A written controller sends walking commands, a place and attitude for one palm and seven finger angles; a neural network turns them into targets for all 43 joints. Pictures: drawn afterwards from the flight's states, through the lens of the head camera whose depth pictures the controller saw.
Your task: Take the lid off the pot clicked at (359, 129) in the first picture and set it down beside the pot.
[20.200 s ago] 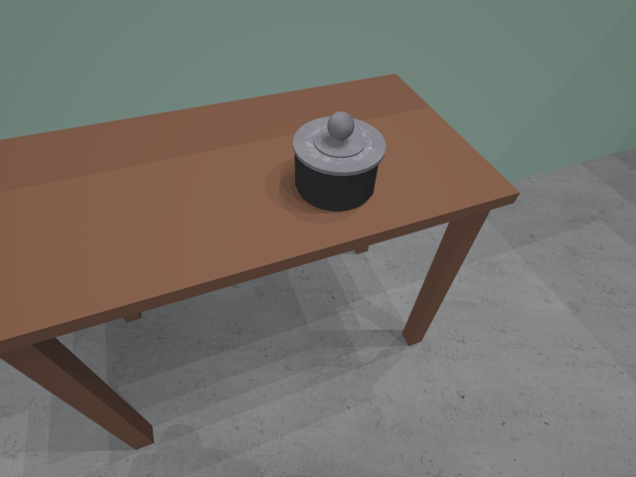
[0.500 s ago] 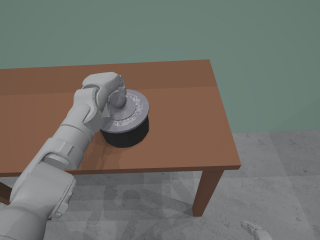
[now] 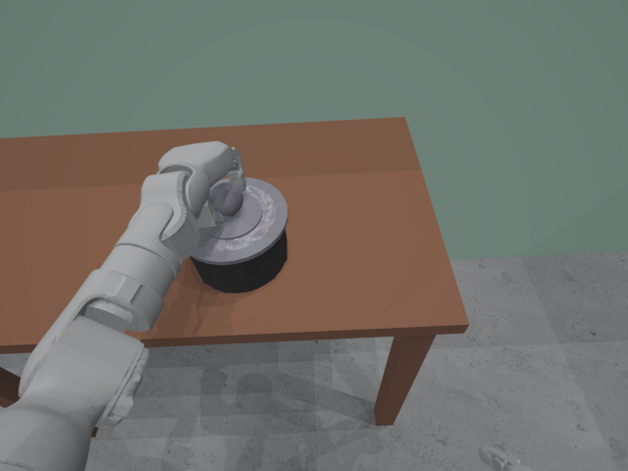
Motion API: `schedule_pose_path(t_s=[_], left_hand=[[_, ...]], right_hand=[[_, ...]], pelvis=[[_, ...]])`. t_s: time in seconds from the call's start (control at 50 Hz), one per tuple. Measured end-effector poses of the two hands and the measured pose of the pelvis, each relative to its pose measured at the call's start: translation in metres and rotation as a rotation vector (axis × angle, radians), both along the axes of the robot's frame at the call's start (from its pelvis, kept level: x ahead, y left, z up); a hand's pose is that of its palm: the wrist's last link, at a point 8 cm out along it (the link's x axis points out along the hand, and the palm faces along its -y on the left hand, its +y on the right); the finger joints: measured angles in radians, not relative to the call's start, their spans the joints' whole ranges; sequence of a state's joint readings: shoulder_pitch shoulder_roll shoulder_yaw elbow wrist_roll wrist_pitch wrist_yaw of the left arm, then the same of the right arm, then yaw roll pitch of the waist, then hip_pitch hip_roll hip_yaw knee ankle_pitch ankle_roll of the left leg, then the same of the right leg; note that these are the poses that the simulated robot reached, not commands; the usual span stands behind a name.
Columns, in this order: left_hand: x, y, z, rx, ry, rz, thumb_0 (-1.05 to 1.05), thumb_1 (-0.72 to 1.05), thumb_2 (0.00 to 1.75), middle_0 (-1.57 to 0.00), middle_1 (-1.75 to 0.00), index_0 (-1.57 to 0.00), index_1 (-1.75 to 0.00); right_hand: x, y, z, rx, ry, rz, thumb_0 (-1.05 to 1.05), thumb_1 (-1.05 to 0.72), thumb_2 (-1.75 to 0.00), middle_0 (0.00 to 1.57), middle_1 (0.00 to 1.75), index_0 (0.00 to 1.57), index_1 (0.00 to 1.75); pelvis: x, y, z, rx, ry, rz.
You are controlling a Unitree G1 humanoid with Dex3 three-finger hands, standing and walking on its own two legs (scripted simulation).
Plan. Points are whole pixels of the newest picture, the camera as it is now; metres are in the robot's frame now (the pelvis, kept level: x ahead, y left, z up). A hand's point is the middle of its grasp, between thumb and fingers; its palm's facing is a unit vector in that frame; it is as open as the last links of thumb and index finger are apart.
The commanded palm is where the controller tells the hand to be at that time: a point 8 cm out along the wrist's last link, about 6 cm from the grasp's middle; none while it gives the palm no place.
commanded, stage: close the fingers and squeeze the knob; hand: left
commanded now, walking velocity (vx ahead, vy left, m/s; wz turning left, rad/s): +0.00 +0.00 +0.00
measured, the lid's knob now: (226, 199) +0.47 +0.13 +0.09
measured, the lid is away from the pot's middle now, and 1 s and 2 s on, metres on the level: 0.00 0.01 0.02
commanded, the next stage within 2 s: lift the lid straight up in 0.48 s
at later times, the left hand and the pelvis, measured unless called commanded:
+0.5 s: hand (209, 207) +0.43 +0.15 +0.11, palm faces -0.32 -0.09 -0.94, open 8.3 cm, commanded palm +0.42 +0.15 +0.17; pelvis +0.00 +0.00 +0.00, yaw +0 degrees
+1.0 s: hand (202, 194) +0.43 +0.15 +0.13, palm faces -0.31 -0.09 -0.95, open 8.2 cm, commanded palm +0.42 +0.15 +0.21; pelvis -0.01 +0.00 +0.00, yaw +0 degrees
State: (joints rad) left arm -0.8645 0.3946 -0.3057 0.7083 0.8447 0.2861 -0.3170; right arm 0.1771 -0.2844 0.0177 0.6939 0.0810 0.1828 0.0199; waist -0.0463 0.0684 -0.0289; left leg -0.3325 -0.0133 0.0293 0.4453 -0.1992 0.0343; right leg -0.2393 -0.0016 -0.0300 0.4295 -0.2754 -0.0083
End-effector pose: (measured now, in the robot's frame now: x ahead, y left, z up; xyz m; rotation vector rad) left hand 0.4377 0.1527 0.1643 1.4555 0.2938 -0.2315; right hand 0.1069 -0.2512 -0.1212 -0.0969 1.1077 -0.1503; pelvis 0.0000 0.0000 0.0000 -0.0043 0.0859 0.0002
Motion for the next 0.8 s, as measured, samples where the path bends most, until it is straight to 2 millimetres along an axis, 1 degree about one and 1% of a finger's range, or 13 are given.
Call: schedule_pose_path(t_s=[0.18, 0.3, 0.62, 0.8], left_hand=[[-0.003, 0.0, -0.001, 0.002, -0.004, 0.006, 0.03, 0.17, 0.91, -0.77, -1.01, -0.56, -0.9], [-0.004, -0.002, 0.0, 0.015, -0.003, 0.007, 0.03, 0.19, 0.91, -0.83, -1.04, -0.54, -0.9], [-0.013, -0.002, -0.001, 0.014, -0.013, 0.002, 0.05, 0.3, 0.91, -1.04, -1.11, -0.46, -0.86], [-0.011, -0.004, 0.008, 0.013, -0.014, -0.005, 0.08, 0.34, 0.91, -1.13, -1.14, -0.44, -0.83]], right_hand=[[0.015, 0.002, 0.004, 0.003, -0.036, 0.015, 0.0, -0.91, -0.9, 0.2, 0.3, 0.2, 0.3], [0.019, 0.004, 0.004, 0.008, -0.048, 0.024, 0.0, -0.91, -0.9, 0.2, 0.3, 0.2, 0.3], [0.017, 0.004, 0.003, 0.014, -0.041, 0.032, 0.0, -0.91, -0.9, 0.2, 0.3, 0.2, 0.3], [0.016, 0.004, 0.003, 0.008, -0.053, 0.032, 0.0, -0.91, -0.9, 0.2, 0.3, 0.2, 0.3]], pelvis=[[-0.001, -0.001, 0.0, 0.0, -0.001, 0.002], [-0.001, -0.002, 0.0, 0.001, 0.0, 0.004], [-0.003, -0.003, 0.0, 0.0, -0.011, 0.007], [-0.005, -0.004, 0.0, 0.001, -0.015, 0.006]])
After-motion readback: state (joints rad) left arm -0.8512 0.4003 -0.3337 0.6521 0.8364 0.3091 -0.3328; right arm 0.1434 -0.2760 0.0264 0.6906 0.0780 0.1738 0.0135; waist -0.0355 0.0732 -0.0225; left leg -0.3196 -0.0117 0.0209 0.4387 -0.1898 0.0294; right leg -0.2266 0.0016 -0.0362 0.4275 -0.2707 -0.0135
